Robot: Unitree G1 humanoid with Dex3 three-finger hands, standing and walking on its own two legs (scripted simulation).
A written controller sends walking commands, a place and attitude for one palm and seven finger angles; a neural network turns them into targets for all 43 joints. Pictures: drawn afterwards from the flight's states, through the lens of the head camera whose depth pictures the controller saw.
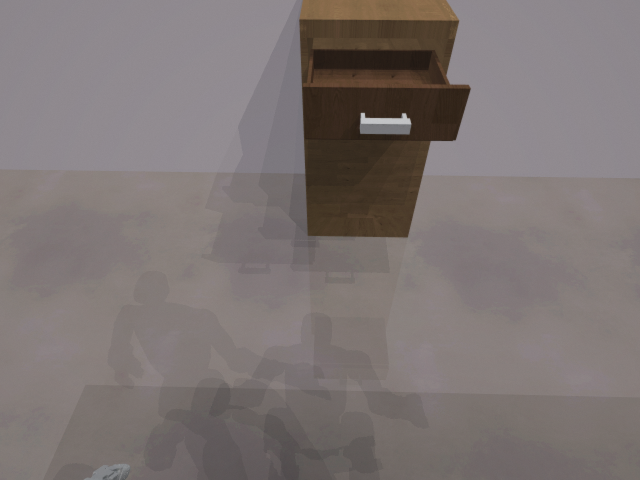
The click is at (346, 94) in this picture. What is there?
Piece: drawer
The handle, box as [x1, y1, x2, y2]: [360, 113, 410, 133]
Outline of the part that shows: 361,113 360,133 409,133 410,121 409,118 406,117 405,113 402,113 400,118 365,118 364,113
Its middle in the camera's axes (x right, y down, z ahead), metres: +0.15 -0.28 +0.94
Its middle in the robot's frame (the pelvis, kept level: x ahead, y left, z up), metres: +0.90 -0.10 -0.01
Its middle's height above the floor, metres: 0.76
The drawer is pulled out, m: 0.30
